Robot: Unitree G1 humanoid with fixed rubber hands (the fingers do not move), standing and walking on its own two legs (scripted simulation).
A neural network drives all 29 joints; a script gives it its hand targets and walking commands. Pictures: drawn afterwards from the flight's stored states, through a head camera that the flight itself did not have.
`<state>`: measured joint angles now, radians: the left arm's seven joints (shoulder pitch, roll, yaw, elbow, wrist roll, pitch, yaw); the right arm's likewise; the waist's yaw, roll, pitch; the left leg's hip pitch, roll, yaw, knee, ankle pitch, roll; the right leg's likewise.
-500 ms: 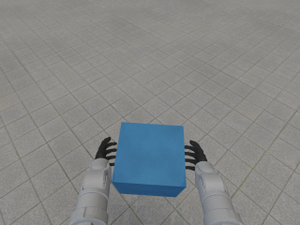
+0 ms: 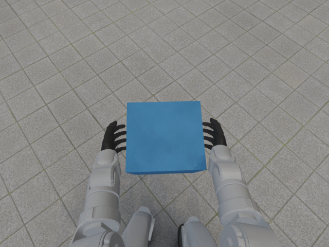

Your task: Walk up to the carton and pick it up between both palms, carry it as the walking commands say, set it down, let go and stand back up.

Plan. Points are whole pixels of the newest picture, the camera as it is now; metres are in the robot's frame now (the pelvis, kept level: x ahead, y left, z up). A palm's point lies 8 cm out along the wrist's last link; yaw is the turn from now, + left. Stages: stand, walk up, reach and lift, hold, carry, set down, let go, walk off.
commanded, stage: set down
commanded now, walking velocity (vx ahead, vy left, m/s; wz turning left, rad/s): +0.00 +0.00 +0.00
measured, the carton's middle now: (164, 141) +0.40 +0.05 -0.13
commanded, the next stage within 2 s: none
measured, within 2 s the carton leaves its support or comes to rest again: neither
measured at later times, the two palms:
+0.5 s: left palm (119, 152) +0.35 +0.19 -0.14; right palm (210, 147) +0.40 -0.09 -0.15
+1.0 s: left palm (128, 153) +0.38 +0.18 -0.23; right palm (207, 149) +0.43 -0.10 -0.23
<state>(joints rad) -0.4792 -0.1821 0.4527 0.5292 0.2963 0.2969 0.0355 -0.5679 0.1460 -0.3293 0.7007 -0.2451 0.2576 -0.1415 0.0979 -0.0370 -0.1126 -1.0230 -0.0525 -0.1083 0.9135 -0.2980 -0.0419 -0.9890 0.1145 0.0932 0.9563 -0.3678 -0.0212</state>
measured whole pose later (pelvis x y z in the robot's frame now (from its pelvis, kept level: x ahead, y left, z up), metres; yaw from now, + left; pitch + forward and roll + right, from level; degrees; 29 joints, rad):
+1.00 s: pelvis -0.03 +0.01 -0.14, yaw +0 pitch +40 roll +1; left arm -0.76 -0.13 0.44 0.65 0.18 0.23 0.18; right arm -0.90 -0.02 -0.26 0.89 -0.14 0.20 -0.19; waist 0.08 -0.04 -0.18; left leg -1.75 -0.11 -0.09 1.50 -0.46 -0.06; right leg -1.71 0.16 0.09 1.56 -0.54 0.01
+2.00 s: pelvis -0.05 +0.01 -0.27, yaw +0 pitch +42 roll +1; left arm -1.16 -0.01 0.44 0.69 0.12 0.29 0.18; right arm -1.35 -0.20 -0.18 1.00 -0.07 0.24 -0.18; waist 0.09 -0.04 0.14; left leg -2.15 -0.13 -0.06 1.92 -0.51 -0.08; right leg -2.12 0.19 0.07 1.99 -0.60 0.05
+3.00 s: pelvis -0.06 +0.01 -0.33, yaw -1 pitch +31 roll +4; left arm -1.42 0.18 0.37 0.94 -0.03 0.24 0.11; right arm -1.58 -0.33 0.02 1.17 0.08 0.23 -0.16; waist 0.12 -0.01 0.50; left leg -2.16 -0.07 0.00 2.18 -0.58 -0.06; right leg -2.14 0.16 0.03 2.26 -0.66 0.01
